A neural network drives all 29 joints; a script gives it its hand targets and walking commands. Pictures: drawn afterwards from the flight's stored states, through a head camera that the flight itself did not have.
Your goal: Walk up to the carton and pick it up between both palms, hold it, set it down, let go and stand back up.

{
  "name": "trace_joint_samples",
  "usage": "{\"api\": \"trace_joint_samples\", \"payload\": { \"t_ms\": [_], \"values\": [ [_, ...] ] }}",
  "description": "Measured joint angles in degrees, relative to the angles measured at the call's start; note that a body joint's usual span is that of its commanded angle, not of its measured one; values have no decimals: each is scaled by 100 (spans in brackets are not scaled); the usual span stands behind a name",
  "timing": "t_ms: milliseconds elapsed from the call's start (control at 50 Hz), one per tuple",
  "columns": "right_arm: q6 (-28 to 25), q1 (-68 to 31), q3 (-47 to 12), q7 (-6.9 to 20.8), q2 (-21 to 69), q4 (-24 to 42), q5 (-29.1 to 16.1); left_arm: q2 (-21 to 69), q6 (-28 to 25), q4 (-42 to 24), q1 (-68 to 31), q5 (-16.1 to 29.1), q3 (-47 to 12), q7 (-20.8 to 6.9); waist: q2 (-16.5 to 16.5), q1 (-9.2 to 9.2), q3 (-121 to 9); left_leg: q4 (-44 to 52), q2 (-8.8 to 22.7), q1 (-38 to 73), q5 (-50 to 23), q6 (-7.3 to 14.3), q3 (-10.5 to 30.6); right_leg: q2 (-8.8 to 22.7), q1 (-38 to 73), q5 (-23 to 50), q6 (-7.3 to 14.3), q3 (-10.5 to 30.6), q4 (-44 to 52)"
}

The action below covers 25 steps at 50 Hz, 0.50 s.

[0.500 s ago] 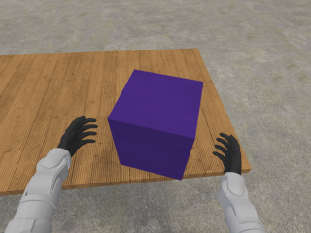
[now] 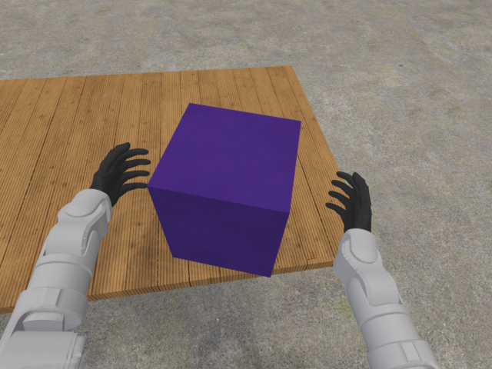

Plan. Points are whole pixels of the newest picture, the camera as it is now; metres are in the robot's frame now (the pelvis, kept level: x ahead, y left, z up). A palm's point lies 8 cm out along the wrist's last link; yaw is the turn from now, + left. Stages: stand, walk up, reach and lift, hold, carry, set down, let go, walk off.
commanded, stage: reach and lift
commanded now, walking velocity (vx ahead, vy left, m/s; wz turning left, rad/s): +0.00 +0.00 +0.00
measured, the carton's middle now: (231, 194) +0.42 +0.00 -0.01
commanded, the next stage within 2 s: none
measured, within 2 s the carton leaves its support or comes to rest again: neither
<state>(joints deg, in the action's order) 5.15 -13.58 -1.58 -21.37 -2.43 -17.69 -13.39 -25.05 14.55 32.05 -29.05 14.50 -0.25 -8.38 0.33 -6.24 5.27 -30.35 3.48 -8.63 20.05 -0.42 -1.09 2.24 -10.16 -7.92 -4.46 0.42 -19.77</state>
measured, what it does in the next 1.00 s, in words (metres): stands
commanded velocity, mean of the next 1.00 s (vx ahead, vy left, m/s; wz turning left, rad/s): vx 0.00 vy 0.00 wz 0.00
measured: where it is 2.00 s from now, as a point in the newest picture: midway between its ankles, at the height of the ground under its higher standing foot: outside the picture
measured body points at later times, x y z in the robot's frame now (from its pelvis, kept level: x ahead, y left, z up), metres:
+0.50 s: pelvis -0.01 +0.01 +0.00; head +0.02 +0.03 +0.45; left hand +0.46 +0.17 +0.11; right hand +0.36 -0.20 +0.09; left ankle -0.04 +0.11 -0.74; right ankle +0.03 -0.18 -0.74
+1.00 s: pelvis -0.02 -0.01 -0.02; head +0.06 +0.02 +0.42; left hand +0.44 +0.17 +0.00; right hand +0.35 -0.19 -0.01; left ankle -0.04 +0.11 -0.74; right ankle +0.03 -0.18 -0.74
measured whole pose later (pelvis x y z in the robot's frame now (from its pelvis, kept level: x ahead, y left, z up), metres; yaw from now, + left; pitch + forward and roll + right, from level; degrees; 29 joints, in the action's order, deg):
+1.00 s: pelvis -0.02 -0.01 -0.02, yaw +1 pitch +15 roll -4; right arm -12.9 -36.0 7.6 -19.1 3.9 -57.9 -5.9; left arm -21.6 -10.1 77.0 -50.2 13.1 -4.2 -6.2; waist -1.4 -10.5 -7.0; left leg -42.5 3.8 -36.3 21.5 -1.3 2.3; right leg 1.9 -36.3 -9.7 -3.8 -2.0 -30.9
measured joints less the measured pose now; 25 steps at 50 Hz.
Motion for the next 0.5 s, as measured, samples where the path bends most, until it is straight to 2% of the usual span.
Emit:
{"api": "trace_joint_samples", "payload": {
  "t_ms": [100, 240, 500],
  "values": [
    [147, -443, 123, 53, -34, -299, -21, -46, 13, 359, -413, 3, -58, 49, -2, -82, -101, -56, -25, -146, -16, 29, -1, 23, -103, 62, -10, 6, 29],
    [281, -1192, 302, 148, -68, -985, -41, -128, -117, 1184, -1130, 94, -198, 119, 3, -226, -247, -130, -72, -390, -51, 66, 21, 65, -302, 118, 2, -8, 22],
    [94, -2324, 427, 273, -8, -2304, -37, -113, -544, 2625, -2141, 81, -443, 184, 6, -467, -597, -228, -75, -875, -90, 56, 75, 66, -736, 172, 26, -52, -14]
  ]
}}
